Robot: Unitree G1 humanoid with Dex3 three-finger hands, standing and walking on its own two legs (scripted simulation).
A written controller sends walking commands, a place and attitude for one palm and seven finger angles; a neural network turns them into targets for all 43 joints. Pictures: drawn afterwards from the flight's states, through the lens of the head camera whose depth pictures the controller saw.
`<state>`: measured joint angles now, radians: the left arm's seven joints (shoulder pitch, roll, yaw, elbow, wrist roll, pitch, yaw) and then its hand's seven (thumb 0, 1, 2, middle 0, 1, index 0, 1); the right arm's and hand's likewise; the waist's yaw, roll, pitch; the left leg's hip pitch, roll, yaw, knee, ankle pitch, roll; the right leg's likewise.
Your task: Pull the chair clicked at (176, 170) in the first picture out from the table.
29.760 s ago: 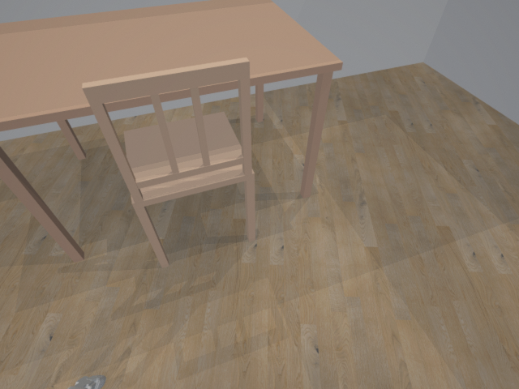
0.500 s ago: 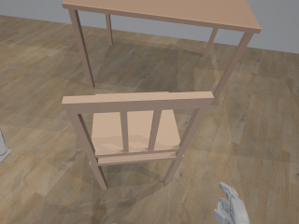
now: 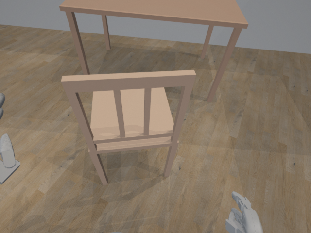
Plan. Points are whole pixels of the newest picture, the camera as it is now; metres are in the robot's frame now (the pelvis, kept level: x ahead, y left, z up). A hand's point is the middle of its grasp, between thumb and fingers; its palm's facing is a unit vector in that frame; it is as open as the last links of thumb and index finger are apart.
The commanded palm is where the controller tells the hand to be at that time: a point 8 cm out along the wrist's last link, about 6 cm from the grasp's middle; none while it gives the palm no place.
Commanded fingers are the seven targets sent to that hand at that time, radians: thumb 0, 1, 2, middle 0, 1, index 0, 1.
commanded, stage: stop stepping back and stand still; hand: left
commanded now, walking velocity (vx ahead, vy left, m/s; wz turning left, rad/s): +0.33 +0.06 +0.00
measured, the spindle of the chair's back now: (120, 115) +0.53 +0.16 -0.09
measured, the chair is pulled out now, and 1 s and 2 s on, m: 0.65 0.65 0.65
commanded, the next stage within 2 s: let the arm hang, fingers relaxed in 0.82 s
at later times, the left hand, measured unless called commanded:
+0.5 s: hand out of the picture +0.11 +0.25 +0.19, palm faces +0.37 -0.77 -0.51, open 7.4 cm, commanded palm +0.05 +0.30 +0.19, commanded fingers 0.00 0.90 0.90 -0.20 -0.30 -0.20 -0.30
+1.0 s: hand (20, 209) +0.14 +0.25 +0.11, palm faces +0.29 -0.83 -0.48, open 7.4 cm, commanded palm none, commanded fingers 0.00 0.90 0.90 -0.20 -0.30 -0.20 -0.30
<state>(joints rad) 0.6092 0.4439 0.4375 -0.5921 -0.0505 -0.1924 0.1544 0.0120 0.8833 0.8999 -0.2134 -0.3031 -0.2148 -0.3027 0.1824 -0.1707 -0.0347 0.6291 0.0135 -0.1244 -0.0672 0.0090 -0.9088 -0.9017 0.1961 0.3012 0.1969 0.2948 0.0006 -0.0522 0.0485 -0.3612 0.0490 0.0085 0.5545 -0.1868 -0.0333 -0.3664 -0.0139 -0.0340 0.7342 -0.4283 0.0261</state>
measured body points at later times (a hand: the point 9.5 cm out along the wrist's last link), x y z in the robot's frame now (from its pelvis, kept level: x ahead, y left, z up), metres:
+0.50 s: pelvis -0.09 +0.00 +0.01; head -0.11 +0.01 +0.46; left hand +0.08 +0.29 +0.22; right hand +0.01 -0.26 -0.07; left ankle -0.12 +0.08 -0.73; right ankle -0.10 -0.12 -0.68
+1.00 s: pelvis -0.09 -0.01 +0.01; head -0.08 -0.01 +0.46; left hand +0.12 +0.29 +0.14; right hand +0.08 -0.26 -0.08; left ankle -0.10 +0.09 -0.73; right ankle -0.10 -0.12 -0.73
